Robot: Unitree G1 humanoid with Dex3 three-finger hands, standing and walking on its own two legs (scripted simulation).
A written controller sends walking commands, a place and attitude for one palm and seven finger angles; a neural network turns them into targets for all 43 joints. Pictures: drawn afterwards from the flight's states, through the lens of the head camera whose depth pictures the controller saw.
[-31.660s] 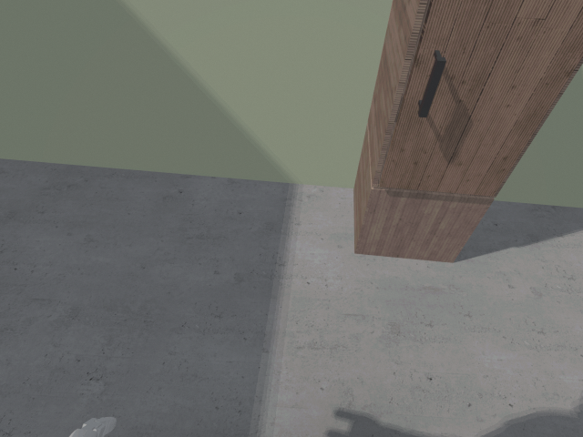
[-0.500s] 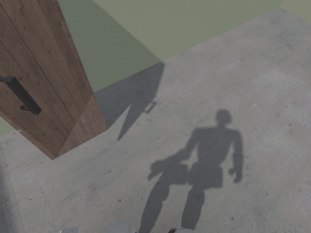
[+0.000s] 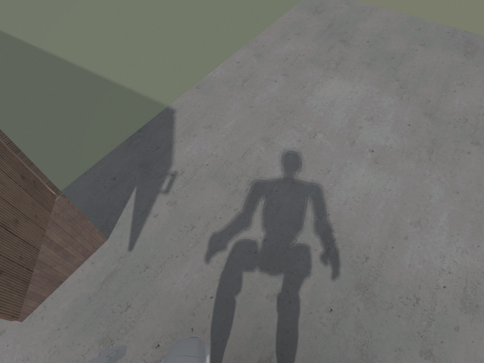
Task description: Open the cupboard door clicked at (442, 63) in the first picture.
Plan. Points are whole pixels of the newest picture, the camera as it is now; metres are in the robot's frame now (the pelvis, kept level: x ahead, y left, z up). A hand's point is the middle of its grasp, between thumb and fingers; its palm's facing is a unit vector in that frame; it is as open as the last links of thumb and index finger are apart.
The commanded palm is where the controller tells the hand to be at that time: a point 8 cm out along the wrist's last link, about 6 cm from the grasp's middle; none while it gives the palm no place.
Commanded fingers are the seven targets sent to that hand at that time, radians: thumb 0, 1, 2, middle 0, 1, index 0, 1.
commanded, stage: walk to a spot facing it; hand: left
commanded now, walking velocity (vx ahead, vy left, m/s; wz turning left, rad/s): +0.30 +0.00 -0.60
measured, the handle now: out of the picture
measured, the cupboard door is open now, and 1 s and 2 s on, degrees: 41 41 41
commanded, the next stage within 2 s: turn to face it in 1.38 s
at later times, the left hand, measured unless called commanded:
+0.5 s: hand (198, 251) +0.34 +0.12 -0.16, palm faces -0.37 -0.91 -0.18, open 7.4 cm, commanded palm none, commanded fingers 0.00 0.90 0.90 -0.20 -0.30 -0.20 -0.30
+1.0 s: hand (227, 211) +0.46 +0.07 -0.19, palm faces -0.41 -0.89 -0.19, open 7.3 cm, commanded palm none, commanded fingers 0.00 0.90 0.90 -0.20 -0.30 -0.20 -0.30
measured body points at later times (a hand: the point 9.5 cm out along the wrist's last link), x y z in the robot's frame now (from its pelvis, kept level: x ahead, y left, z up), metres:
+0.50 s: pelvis +0.15 -0.02 +0.00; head +0.20 -0.03 +0.44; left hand +0.36 +0.17 -0.14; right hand +0.01 -0.23 -0.14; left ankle +0.07 +0.14 -0.74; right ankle +0.21 -0.16 -0.71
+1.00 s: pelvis +0.37 -0.11 -0.01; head +0.41 -0.11 +0.44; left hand +0.49 +0.11 -0.17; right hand +0.35 -0.36 -0.14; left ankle +0.46 -0.02 -0.74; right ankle +0.23 -0.16 -0.69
